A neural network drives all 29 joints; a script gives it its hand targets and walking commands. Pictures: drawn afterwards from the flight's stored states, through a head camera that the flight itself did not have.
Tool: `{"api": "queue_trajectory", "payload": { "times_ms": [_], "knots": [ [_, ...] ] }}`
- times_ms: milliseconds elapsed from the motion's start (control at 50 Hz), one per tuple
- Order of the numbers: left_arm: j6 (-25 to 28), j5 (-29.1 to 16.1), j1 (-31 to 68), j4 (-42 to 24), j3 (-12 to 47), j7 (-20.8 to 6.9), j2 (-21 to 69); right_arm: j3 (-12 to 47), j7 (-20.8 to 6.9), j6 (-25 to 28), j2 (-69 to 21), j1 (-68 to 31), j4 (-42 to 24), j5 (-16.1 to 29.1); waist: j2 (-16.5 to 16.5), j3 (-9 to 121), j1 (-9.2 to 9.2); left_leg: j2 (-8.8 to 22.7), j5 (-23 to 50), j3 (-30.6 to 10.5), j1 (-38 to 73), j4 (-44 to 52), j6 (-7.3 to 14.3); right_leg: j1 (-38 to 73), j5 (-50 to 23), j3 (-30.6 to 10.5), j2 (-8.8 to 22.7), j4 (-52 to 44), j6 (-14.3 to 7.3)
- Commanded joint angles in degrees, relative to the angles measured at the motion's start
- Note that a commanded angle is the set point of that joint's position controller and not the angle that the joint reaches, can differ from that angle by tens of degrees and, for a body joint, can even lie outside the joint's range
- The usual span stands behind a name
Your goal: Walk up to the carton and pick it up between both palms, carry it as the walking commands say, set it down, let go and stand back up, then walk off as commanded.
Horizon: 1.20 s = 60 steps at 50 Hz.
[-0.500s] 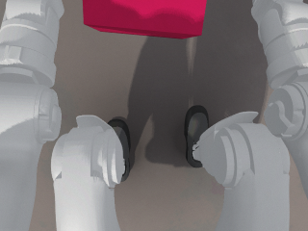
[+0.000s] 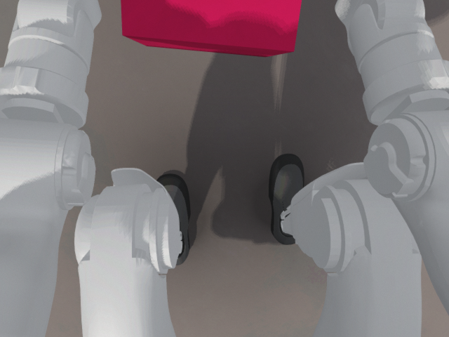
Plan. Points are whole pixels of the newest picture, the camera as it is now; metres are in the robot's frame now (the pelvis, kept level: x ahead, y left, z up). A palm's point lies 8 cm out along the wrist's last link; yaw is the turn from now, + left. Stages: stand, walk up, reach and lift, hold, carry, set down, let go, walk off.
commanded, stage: reach and lift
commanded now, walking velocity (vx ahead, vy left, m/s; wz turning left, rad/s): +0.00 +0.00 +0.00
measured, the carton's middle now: out of the picture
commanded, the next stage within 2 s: none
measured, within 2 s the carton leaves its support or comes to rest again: leaves its support in 0.74 s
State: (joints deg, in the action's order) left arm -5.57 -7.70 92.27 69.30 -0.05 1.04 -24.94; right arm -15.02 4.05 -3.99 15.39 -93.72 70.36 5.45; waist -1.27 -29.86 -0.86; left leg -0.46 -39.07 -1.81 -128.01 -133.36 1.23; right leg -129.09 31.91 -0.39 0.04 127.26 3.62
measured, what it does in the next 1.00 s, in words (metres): stands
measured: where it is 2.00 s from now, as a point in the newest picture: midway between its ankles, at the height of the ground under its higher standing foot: (231, 222)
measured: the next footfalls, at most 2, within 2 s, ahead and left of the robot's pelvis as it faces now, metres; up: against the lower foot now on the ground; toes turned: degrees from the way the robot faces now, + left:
none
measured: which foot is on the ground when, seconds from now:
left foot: down 0.00-1.00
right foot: down 0.00-1.00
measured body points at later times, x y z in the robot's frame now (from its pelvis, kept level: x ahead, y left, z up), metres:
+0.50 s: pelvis +0.00 +0.00 +0.00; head +0.39 +0.03 +0.21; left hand +0.57 +0.19 -0.22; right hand +0.57 -0.13 -0.20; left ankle +0.08 +0.11 -0.32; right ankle +0.13 -0.14 -0.32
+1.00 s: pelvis -0.01 +0.00 +0.00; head +0.37 +0.03 +0.23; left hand +0.56 +0.18 -0.18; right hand +0.58 -0.13 -0.15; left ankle +0.08 +0.11 -0.32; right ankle +0.13 -0.14 -0.32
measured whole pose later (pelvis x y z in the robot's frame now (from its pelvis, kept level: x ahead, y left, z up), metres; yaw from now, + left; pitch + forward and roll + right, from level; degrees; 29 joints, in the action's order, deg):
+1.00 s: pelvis -0.01 +0.00 +0.00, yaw +1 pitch +31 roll -4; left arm -17.0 -7.7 92.3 61.2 2.1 5.2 -23.1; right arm -15.3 13.6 -11.4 14.4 -93.7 61.5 7.7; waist -0.7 -30.1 -0.9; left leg -1.5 -36.7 -2.0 -126.9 -132.9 1.2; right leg -127.5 30.6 -0.7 0.0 127.3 3.4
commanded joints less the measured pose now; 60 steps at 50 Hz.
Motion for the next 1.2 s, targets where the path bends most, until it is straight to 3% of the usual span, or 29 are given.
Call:
{"api": "queue_trajectory", "payload": {
  "times_ms": [0,20,60,100,140,220,240,360,400,460,480,500,520,560,600,620,720,740,800,860,880,900,920,960,980,1040,1100,1160,1180],
  "knots": [
    [-1.7,1.4,23.1,-8.5,6.9,-12.6,43.4,4.2,-11.5,-3.3,-40.6,-13.1,-5.4,-1.6,8.0,50.9,-3.17,-4.3,22.8,0.3,23.6,14.2,-1.5,26.7,-20.1,4.4,-5.6,-2.8,-4.1],
    [-1.9,1.2,22.9,-10.1,7.1,-13.3,45.0,3.9,-12.1,-3.5,-40.6,-12.6,-6.3,-1.9,8.0,51.1,-3.93,-4.6,22.7,0.5,23.5,14.2,-1.9,27.7,-20.2,4.3,-5.8,-3.0,-4.3],
    [-2.3,1.4,22.7,-10.8,6.6,-14.1,45.2,5.1,-12.6,-4.2,-42.1,-12.3,-6.7,-1.6,6.8,49.9,-3.13,-4.4,21.3,0.9,21.3,13.8,-1.4,27.1,-19.4,3.8,-5.5,-3.3,-4.4],
    [-2.7,1.5,21.8,-10.7,6.8,-14.8,46.5,5.4,-13.2,-4.4,-43.9,-12.6,-7.9,-1.4,8.2,50.4,-2.54,-4.4,21.7,1.1,21.6,14.2,-1.1,26.6,-20.0,4.0,-5.7,-3.1,-4.4],
    [-2.8,0.8,22.8,-13.1,7.9,-15.2,48.3,4.7,-13.6,-4.6,-43.7,-11.7,-7.4,-1.3,8.3,50.1,-4.04,-4.6,21.7,1.1,20.8,14.0,-1.2,26.0,-19.5,3.9,-5.8,-3.1,-4.8],
    [-3.1,0.3,22.2,-12.5,8.0,-15.6,49.6,6.7,-14.0,-4.9,-45.3,-12.1,-7.5,-0.3,6.9,49.8,-2.95,-4.4,21.0,1.3,19.0,14.0,-1.0,26.9,-19.9,3.6,-5.6,-3.0,-4.9],
    [-3.2,0.1,21.7,-11.8,8.3,-15.5,50.1,6.7,-14.2,-5.1,-45.6,-12.5,-7.9,-0.2,8.5,50.6,-3.26,-4.4,21.8,1.2,21.1,14.0,-1.0,26.5,-20.1,3.6,-5.6,-2.8,-5.0],
    [-3.1,-1.2,23.0,-12.3,8.8,-15.9,50.9,7.8,-13.8,-5.1,-46.1,-12.3,-8.0,0.3,7.0,50.1,-3.99,-4.3,21.8,0.7,20.1,14.1,-0.7,26.2,-20.2,3.8,-5.4,-3.1,-5.1],
    [-3.1,-1.5,24.8,-15.5,10.1,-15.7,51.5,8.3,-14.0,-4.7,-46.9,-15.3,-10.8,1.8,8.9,55.2,-3.40,-4.3,25.1,0.5,24.6,13.7,-0.7,26.0,-21.8,3.7,-5.7,-2.8,-5.0],
    [-2.4,-2.9,27.3,-17.8,11.1,-15.1,51.7,10.6,-13.5,-4.3,-48.8,-17.4,-12.9,3.3,8.1,60.4,-2.19,-4.8,27.0,1.1,25.6,13.2,-0.7,30.3,-24.0,3.7,-6.0,-2.6,-4.9],
    [-2.0,-4.1,29.1,-20.0,11.6,-15.0,52.0,11.2,-13.3,-4.3,-48.9,-17.7,-14.0,3.4,6.7,62.6,-3.27,-4.9,28.5,1.0,26.2,13.1,-0.9,32.1,-25.4,4.0,-6.0,-2.4,-4.6],
    [-2.3,-4.1,28.0,-16.9,11.8,-15.1,52.1,11.2,-13.0,-4.4,-48.8,-16.9,-13.2,3.1,7.6,62.0,-3.95,-4.6,27.8,0.9,27.3,12.9,-0.7,31.7,-25.2,3.9,-5.9,-2.9,-4.8],
    [-2.3,-4.3,28.5,-18.9,12.1,-15.0,53.6,11.8,-13.0,-4.2,-50.0,-19.0,-14.9,4.1,8.6,66.1,-2.98,-4.8,30.4,0.8,29.8,12.9,-0.9,31.9,-26.1,3.9,-6.0,-2.4,-4.6],
    [-1.9,-5.4,31.3,-20.2,12.6,-14.4,53.3,13.2,-12.8,-4.1,-50.4,-20.8,-16.0,5.2,6.6,70.0,-2.99,-4.8,30.9,1.2,30.6,12.7,-1.0,36.1,-27.8,4.2,-5.8,-2.4,-4.6],
    [-1.8,-5.6,32.4,-23.4,13.6,-13.8,53.9,14.2,-12.5,-4.1,-51.4,-22.4,-18.3,6.3,8.1,76.7,-2.44,-4.9,33.3,1.5,34.1,12.2,-1.0,36.4,-28.9,4.2,-6.1,-2.4,-4.6],
    [-1.9,-6.1,33.2,-23.2,13.5,-13.6,54.9,14.3,-12.3,-4.1,-51.0,-23.7,-18.7,6.3,7.4,78.4,-3.73,-5.2,34.0,1.0,35.7,12.7,-0.9,37.2,-29.5,4.9,-6.0,-2.4,-4.5],
    [-1.3,-8.0,40.1,-31.8,14.5,-12.1,53.8,16.8,-11.7,-5.3,-55.2,-26.1,-21.6,7.9,5.8,93.6,-2.63,-5.2,37.3,2.0,42.0,12.7,-0.9,42.9,-32.8,5.3,-6.5,-3.1,-4.2],
    [-1.5,-8.1,40.3,-30.5,14.7,-11.7,53.5,17.4,-11.7,-5.7,-55.7,-26.7,-21.6,8.5,5.5,94.9,-2.04,-4.9,36.9,2.6,42.5,12.7,-1.0,44.2,-32.8,5.4,-6.2,-3.1,-4.0],
    [-2.2,-8.4,41.9,-32.1,14.7,-11.6,55.0,16.4,-11.3,-6.9,-56.4,-26.7,-20.4,7.4,5.7,97.6,-3.16,-5.1,34.1,2.8,44.1,14.3,-1.1,44.6,-30.2,6.2,-6.3,-4.4,-4.2],
    [-3.3,-7.7,42.0,-32.2,14.1,-11.9,55.3,16.8,-11.6,-8.2,-57.6,-27.8,-21.5,6.9,4.6,98.0,-1.71,-5.0,31.5,3.8,42.1,14.8,-1.1,46.0,-28.4,5.8,-6.5,-5.4,-4.0],
    [-3.1,-8.9,44.7,-35.5,14.5,-11.8,56.1,16.7,-11.4,-8.5,-58.5,-28.4,-23.2,7.0,4.0,100.8,-3.05,-5.3,31.0,4.0,42.4,15.3,-1.0,47.6,-28.3,6.3,-6.9,-5.7,-3.9],
    [-3.6,-8.9,44.6,-33.9,14.5,-11.9,56.5,16.2,-11.5,-9.0,-58.4,-28.4,-22.4,6.5,4.8,100.5,-3.10,-5.1,29.9,4.1,42.0,15.4,-1.1,47.7,-27.6,5.9,-6.6,-6.2,-4.3],
    [-3.8,-8.9,45.6,-34.5,14.8,-12.0,57.5,15.2,-11.7,-9.2,-58.5,-27.7,-21.6,5.8,5.4,101.0,-4.84,-5.2,29.7,4.0,43.1,15.9,-1.2,45.7,-27.3,6.9,-6.5,-6.4,-4.1],
    [-4.8,-9.3,46.9,-36.3,15.5,-12.4,59.1,14.4,-11.8,-10.0,-57.8,-27.2,-21.7,4.8,6.8,103.2,-5.99,-5.4,29.2,4.1,45.3,16.4,-1.8,46.3,-25.8,6.9,-6.5,-7.4,-4.7],
    [-4.7,-9.2,48.5,-38.3,15.6,-12.1,57.9,14.4,-12.0,-10.2,-59.2,-27.7,-22.6,5.0,6.6,105.1,-5.44,-5.4,29.8,3.9,46.5,16.7,-1.4,45.2,-25.9,7.2,-6.9,-7.5,-4.5],
    [-5.5,-10.2,50.8,-42.0,16.6,-12.0,59.9,13.9,-12.4,-10.9,-58.8,-28.9,-24.9,4.7,7.5,112.1,-7.71,-5.7,32.2,3.4,51.8,17.2,-1.9,45.5,-27.0,8.2,-6.5,-7.9,-4.6],
    [-6.7,-9.2,49.9,-39.4,16.1,-12.2,61.0,12.1,-13.1,-11.6,-58.8,-28.0,-23.7,2.7,8.4,109.3,-9.28,-5.6,30.0,3.1,51.7,17.9,-2.0,41.6,-23.5,8.5,-6.1,-9.1,-4.9],
    [-7.1,-8.5,49.3,-37.6,15.3,-12.7,60.3,11.1,-13.4,-12.5,-59.1,-26.0,-22.2,0.7,8.5,108.6,-9.19,-5.7,28.0,3.5,48.3,18.4,-2.0,43.2,-23.3,7.8,-6.0,-9.7,-4.9],
    [-6.9,-9.4,51.5,-40.9,16.3,-12.6,60.8,11.3,-13.6,-12.6,-59.5,-26.2,-23.8,0.7,8.1,111.9,-9.63,-5.7,28.7,3.6,49.9,18.6,-2.1,43.4,-23.7,8.0,-6.0,-9.9,-4.7]
  ]
}}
